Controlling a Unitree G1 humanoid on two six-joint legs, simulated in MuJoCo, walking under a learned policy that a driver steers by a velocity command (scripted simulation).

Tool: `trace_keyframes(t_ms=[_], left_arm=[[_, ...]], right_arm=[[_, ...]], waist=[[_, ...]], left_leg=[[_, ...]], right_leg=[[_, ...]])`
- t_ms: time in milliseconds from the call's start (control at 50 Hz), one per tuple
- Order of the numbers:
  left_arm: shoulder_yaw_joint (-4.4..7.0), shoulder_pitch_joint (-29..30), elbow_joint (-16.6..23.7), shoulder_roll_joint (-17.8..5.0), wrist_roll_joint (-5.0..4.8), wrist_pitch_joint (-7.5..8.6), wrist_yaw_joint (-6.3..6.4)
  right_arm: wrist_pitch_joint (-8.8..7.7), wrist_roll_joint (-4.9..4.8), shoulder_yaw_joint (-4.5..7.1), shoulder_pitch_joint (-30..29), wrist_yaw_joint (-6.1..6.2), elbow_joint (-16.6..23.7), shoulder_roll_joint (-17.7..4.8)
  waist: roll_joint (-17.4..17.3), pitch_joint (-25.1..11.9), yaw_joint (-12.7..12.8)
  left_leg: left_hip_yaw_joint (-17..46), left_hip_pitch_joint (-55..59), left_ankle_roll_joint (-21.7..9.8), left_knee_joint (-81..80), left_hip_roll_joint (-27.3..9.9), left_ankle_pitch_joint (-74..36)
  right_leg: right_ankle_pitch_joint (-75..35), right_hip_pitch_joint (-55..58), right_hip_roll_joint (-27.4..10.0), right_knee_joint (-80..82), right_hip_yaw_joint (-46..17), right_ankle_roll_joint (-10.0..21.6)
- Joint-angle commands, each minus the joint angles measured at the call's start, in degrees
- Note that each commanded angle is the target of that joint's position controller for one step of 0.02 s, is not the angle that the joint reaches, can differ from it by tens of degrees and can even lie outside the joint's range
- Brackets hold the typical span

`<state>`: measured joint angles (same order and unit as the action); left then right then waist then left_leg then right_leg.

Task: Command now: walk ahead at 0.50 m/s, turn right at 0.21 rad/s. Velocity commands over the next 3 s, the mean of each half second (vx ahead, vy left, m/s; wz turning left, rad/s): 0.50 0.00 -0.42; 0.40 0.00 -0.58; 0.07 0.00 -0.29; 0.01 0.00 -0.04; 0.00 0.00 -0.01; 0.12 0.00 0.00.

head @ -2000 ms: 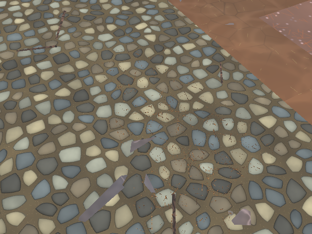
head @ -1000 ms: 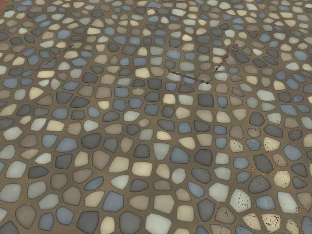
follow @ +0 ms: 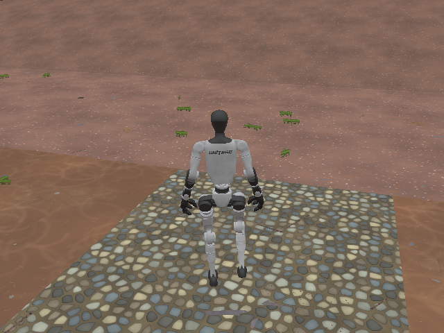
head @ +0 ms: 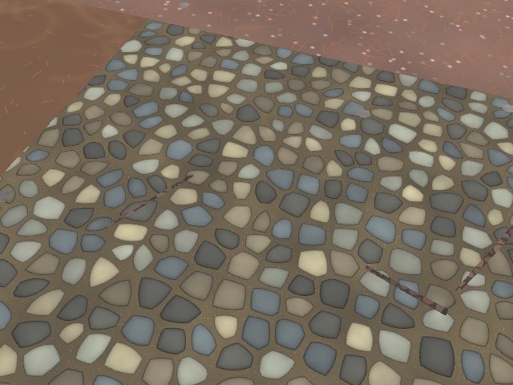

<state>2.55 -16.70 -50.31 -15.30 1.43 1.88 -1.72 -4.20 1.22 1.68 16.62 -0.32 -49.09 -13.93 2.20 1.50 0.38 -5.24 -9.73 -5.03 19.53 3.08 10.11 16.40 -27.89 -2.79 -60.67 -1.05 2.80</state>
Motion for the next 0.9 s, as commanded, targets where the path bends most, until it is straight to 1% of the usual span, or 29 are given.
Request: trace_keyframes(t_ms=[20,80,160,200,240,280,300,320,340,360,380,400,420,440,460,480,500,520,560,600,660,720,760,800,820,840,860,880,900], left_arm=[[0.8,-1.2,1.9,-2.6,0.08,-0.65,-0.63],[0.76,4.3,3.5,-2.2,0.06,-0.73,-0.76],[-0.23,11.8,6.1,-0.7,0.19,-0.38,-1.34],[-0.6,15.5,7.7,-0.5,0.32,-0.27,-1.64],[-0.66,16.9,8.8,-0.7,0.42,-0.18,-1.81],[-0.33,15.0,8.7,-1.4,0.53,-0.24,-1.57],[0.01,12.4,8.1,-2.0,0.65,-0.28,-1.29],[0.62,7.6,6.9,-3.0,0.75,-0.12,-1.03],[1.58,-0.2,4.6,-4.5,1.16,0.32,-0.67],[3.36,-9.4,2.3,-9.1,1.88,0.43,0.17],[5.09,-7.7,3.2,-15.6,1.29,-0.03,0.86],[5.04,-9.1,3.0,-14.3,-0.97,-0.73,0.92],[4.58,-5.0,2.8,-12.5,-1.17,-0.88,1.39],[3.83,-2.3,3.0,-9.2,-1.17,-0.77,1.41],[3.38,0.0,3.2,-7.6,-1.24,-0.46,1.55],[2.93,1.3,3.3,-6.3,-1.5,-0.09,1.7],[2.75,1.3,3.4,-6.2,-1.59,0.46,1.59],[2.88,0.6,3.1,-6.8,-1.7,1.04,1.46],[3.31,-1.0,2.8,-8.5,-1.57,1.47,1.37],[3.43,-3.3,2.5,-8.8,-1.52,1.41,1.35],[3.55,-6.5,2.1,-8.9,-1.5,1.2,1.36],[3.62,-9.4,1.9,-9.2,-1.1,1.0,1.72],[3.69,-10.1,1.9,-9.6,-0.68,0.77,2.09],[3.86,-8.4,2.5,-10.2,-0.49,0.47,2.65],[3.95,-6.7,3.1,-10.6,-0.47,0.53,2.76],[4.03,-5.1,3.5,-11.0,-0.99,0.85,2.58],[3.65,-3.8,4.7,-9.5,-1.97,1.43,2.18],[2.23,-6.3,6.8,-3.8,-2.53,1.63,2.47],[2.9,-14.6,7.5,-6.1,-3.19,0.64,3.3]], right_arm=[[-1.84,-0.29,1.63,2.0,0.31,1.3,-6.5],[-1.9,-0.28,1.47,4.1,0.39,-0.2,-5.9],[-2.04,-0.33,1.28,5.9,0.79,-1.9,-5.9],[-1.83,-0.25,1.31,8.2,1.22,-3.3,-6.2],[-1.41,-0.04,1.41,9.4,1.6,-4.3,-6.8],[-0.96,0.15,1.61,8.7,2.01,-4.6,-7.9],[-0.65,0.26,1.81,8.2,2.23,-4.7,-8.8],[-0.12,0.44,2.05,7.7,2.33,-4.6,-9.6],[0.35,0.25,2.18,7.3,2.35,-4.3,-10.2],[0.24,0.05,1.89,6.5,2.15,-2.6,-9.3],[-0.27,-0.38,0.68,9.5,0.62,1.1,-2.7],[-0.93,0.14,1.7,1.8,0.47,2.4,-7.7],[-1.8,-0.54,1.39,-1.7,0.23,4.1,-7.1],[-2.29,-0.6,1.31,-1.4,0.32,3.8,-7.1],[-1.72,0.07,1.4,-1.3,0.43,3.5,-6.8],[-0.53,1.01,1.26,0.2,0.37,3.3,-6.4],[0.59,1.48,1.24,0.9,0.17,3.3,-5.8],[1.42,1.7,1.16,0.9,-0.04,3.7,-5.2],[2.22,1.64,1.02,-2.0,-0.32,5.1,-4.6],[2.37,1.51,0.99,-7.5,-0.42,7.1,-4.7],[2.21,1.12,0.7,-13.9,-0.69,9.2,-4.7],[1.75,0.71,0.34,-18.9,-0.94,11.1,-4.9],[1.25,0.48,0.19,-20.9,-0.86,12.2,-5.3],[0.51,0.38,0.37,-17.4,-0.38,11.7,-6.3],[0.07,0.39,0.81,-12.8,0.07,10.3,-7.6],[-0.54,0.53,1.29,-7.0,0.68,8.7,-8.9],[-1.59,1.24,1.93,0.6,1.34,7.6,-11.3],[-1.54,1.99,2.42,6.5,2.04,7.8,-15.4],[-0.08,0.47,3.48,4.1,1.58,8.5,-17.5]], waist=[[-5.7,1.5,0.4],[-5.0,3.0,-0.5],[-5.4,4.2,-2.2],[-5.2,4.9,-3.3],[-5.4,4.8,-3.5],[-6.6,2.9,-1.9],[-7.6,0.9,-0.6],[-7.9,-2.0,1.5],[-6.9,-6.4,4.9],[-2.3,-12.0,9.0],[11.7,-16.3,4.1],[2.2,-17.0,7.4],[0.7,-8.1,5.3],[-3.2,-3.5,2.8],[-4.3,-0.9,0.6],[-3.5,-1.0,-1.2],[-2.9,-1.6,-1.9],[-2.6,-1.7,-2.3],[-1.6,-0.8,-1.9],[-0.5,0.8,-0.2],[0.9,0.9,2.5],[1.2,0.7,4.6],[1.4,1.2,5.0],[2.3,0.3,2.9],[2.7,-1.5,1.0],[2.0,-4.1,-2.0],[-0.5,-9.1,-5.6],[-10.7,-17.4,-5.6],[-20.7,-25.9,-1.1]], left_leg=[[10.3,2.8,-5.3,-13.7,-15.8,-8.9],[5.8,4.9,-4.6,-14.3,-15.2,-12.1],[-0.1,6.9,-3.3,-13.6,-14.5,-18.4],[-1.7,10.2,-3.0,-12.3,-15.5,-22.5],[-3.1,14.4,-2.4,-9.3,-16.5,-28.9],[-5.1,17.3,-1.7,-3.0,-17.1,-45.0],[-6.0,18.2,-1.4,2.2,-17.3,-53.6],[-6.7,18.1,-1.3,10.3,-17.4,-58.0],[-7.6,14.0,-0.6,21.9,-16.8,-53.5],[-7.9,1.8,0.9,38.8,-15.1,-35.9],[-5.4,-25.0,4.2,60.5,-2.2,19.4],[7.1,-32.0,3.8,64.5,-1.9,18.5],[8.1,-34.7,3.4,60.9,-5.7,11.9],[7.5,-31.5,3.5,55.2,-7.6,8.5],[7.6,-28.0,4.2,51.4,-8.7,7.9],[7.6,-24.2,5.2,48.8,-9.2,7.9],[7.4,-22.3,6.0,46.8,-9.2,8.1],[6.6,-22.0,6.7,45.0,-9.1,8.0],[5.6,-23.3,7.8,40.3,-9.0,4.6],[5.1,-26.1,8.6,34.3,-9.0,-0.4],[5.3,-27.5,8.7,26.2,-7.9,-6.9],[5.4,-28.0,8.2,20.5,-6.3,-8.9],[5.6,-26.7,7.5,16.9,-4.8,-7.9],[6.2,-19.2,6.0,12.2,-2.7,-5.7],[6.2,-12.5,5.0,10.0,-1.2,-4.7],[5.7,-4.4,3.9,6.0,-0.8,-8.3],[10.3,9.0,1.8,4.5,-7.5,-15.8],[23.5,22.4,-0.7,9.1,-25.2,-39.9],[40.5,26.0,-9.2,7.8,-33.8,-49.0]], right_leg=[[-6.0,-7.6,-1.9,0.3,-2.3,-0.9],[-11.7,-11.9,-1.7,5.5,-2.1,-1.5],[-18.0,-10.0,-1.0,16.7,2.5,-1.1],[-17.7,-9.9,-0.6,21.0,4.9,0.1],[-14.4,-9.2,0.4,24.0,6.7,1.7],[-9.2,-4.7,3.3,25.6,9.0,4.1],[-5.9,-1.2,5.3,25.7,10.2,5.4],[-3.3,4.2,7.3,26.7,10.6,7.0],[-4.3,14.7,8.7,30.7,9.5,8.9],[-0.2,29.5,0.8,33.5,-2.0,12.4],[-3.9,47.1,-16.7,36.9,-33.8,22.4],[-4.1,47.0,-16.6,42.6,-40.1,22.8],[-7.3,39.6,-15.4,44.2,-30.9,20.5],[-13.7,31.6,-13.0,45.6,-25.6,17.8],[-19.4,25.7,-9.9,46.3,-21.0,15.8],[-22.9,21.8,-7.6,47.1,-17.6,14.9],[-25.0,20.2,-6.5,47.4,-15.9,14.7],[-27.0,19.1,-5.5,47.7,-14.8,14.7],[-25.8,17.3,-3.9,48.8,-13.6,14.2],[-23.6,17.5,-2.9,49.6,-13.9,13.0],[-23.7,20.7,-2.1,48.4,-14.7,11.0],[-27.0,25.2,-2.7,46.0,-16.4,10.5],[-32.6,27.1,-3.2,42.9,-17.4,9.8],[-40.7,26.4,-2.5,37.8,-17.8,7.0],[-45.1,25.1,-1.4,33.9,-18.0,5.3],[-47.1,23.6,0.9,27.2,-17.3,3.5],[-37.5,16.9,4.0,15.6,-15.9,1.8],[3.9,7.3,9.3,-1.0,-8.5,0.6],[22.6,-0.2,13.2,-12.2,-5.0,0.2]])
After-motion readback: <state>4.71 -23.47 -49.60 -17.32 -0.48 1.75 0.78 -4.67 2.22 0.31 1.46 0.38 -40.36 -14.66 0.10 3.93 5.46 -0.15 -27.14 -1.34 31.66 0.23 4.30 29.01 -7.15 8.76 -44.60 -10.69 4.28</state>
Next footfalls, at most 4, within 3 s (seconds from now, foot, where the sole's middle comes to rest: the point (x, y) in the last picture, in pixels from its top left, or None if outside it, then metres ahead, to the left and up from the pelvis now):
0.36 right None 0.33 -0.12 -0.78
0.86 left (283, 323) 0.67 -0.07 -0.78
1.30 right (351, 379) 0.52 -0.24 -0.78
1.60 left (277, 338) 0.63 -0.05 -0.78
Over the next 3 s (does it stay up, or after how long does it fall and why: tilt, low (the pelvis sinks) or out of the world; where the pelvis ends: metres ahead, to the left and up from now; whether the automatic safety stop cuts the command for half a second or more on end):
stays up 0.57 -0.17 -0.01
